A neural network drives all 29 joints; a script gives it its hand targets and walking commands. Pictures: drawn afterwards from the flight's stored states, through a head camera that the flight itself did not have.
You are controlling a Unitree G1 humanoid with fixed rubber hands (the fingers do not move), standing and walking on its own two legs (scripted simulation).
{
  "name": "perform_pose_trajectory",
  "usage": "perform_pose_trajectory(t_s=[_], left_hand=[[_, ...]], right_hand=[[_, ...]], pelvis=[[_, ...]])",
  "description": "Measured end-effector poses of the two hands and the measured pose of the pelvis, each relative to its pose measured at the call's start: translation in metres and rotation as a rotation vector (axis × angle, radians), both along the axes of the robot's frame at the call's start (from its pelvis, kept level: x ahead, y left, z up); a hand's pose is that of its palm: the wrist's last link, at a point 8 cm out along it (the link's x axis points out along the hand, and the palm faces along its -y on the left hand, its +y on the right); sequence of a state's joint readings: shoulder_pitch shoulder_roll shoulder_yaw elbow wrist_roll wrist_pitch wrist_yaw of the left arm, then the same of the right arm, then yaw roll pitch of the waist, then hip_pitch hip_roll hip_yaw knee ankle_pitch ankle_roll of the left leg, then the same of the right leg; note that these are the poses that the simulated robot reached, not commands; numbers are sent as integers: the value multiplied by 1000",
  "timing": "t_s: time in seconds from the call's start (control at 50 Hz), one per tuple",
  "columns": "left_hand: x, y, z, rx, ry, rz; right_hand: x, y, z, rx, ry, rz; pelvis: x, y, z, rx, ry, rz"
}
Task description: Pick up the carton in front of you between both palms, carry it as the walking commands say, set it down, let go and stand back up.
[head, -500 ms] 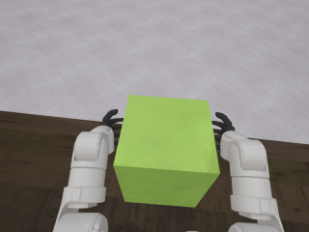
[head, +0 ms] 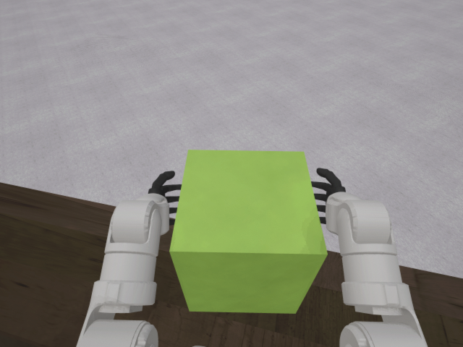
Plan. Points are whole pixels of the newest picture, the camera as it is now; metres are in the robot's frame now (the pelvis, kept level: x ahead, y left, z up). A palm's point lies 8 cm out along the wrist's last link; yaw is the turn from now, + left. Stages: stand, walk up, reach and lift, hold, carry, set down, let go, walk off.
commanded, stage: carry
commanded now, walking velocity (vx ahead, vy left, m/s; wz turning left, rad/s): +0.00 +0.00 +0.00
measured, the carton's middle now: (244, 235) +0.34 +0.03 +0.01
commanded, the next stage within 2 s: none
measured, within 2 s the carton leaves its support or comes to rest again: neither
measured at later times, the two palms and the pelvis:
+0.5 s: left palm (204, 134) +0.68 +0.16 -0.02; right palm (311, 144) +0.65 -0.13 -0.01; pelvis +0.32 +0.05 -0.13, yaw -2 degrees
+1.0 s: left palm (211, 116) +0.99 +0.20 -0.17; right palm (286, 114) +1.02 -0.10 -0.17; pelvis +0.66 +0.02 -0.26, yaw +0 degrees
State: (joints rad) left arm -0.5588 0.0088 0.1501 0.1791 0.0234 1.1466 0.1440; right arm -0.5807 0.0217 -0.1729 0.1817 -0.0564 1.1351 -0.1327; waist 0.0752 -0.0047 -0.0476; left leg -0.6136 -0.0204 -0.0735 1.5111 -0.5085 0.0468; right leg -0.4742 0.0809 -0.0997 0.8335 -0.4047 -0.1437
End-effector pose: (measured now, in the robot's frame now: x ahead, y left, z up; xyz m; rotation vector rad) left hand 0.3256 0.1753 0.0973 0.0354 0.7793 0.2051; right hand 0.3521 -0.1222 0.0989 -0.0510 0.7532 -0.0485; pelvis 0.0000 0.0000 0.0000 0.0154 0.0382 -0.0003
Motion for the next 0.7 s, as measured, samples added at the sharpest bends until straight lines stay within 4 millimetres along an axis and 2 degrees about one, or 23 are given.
perform_pose_trajectory(t_s=[0.1, 0.2, 0.26, 0.32, 0.38, 0.42, 0.48, 0.56, 0.7], left_hand=[[54, 0, -23, 0, 49, 4], [123, 1, -30, -2, 0, -17], [171, 5, -33, 1, -65, -28], [224, 9, -43, -14, -135, -53], [283, 1, -63, -31, -186, -124], [312, -6, -81, -32, -157, -152], [344, -11, -108, -25, -71, -170], [386, -8, -139, -33, 13, -160], [473, 0, -170, -69, -14, -105]], right_hand=[[50, 0, -30, 19, 51, -15], [108, -1, -41, 38, 4, -56], [151, 4, -45, 49, -60, -72], [198, 8, -50, 33, -131, -94], [238, 0, -63, -17, -183, -145], [259, -6, -79, -32, -154, -163], [288, -11, -106, -22, -67, -182], [333, -8, -133, -25, 17, -176], [433, -1, -157, -44, -7, -137]], pelvis=[[49, 0, -2, 11, 19, 1], [110, 10, -13, -1, 28, -20], [155, 19, -31, -19, 20, -30], [207, 28, -63, -44, -7, -34], [257, 37, -104, -44, -29, -32], [281, 42, -119, -30, -26, -25], [314, 50, -128, -25, -15, -26], [356, 53, -133, -31, 3, -28], [444, 43, -154, -31, 23, 10]])
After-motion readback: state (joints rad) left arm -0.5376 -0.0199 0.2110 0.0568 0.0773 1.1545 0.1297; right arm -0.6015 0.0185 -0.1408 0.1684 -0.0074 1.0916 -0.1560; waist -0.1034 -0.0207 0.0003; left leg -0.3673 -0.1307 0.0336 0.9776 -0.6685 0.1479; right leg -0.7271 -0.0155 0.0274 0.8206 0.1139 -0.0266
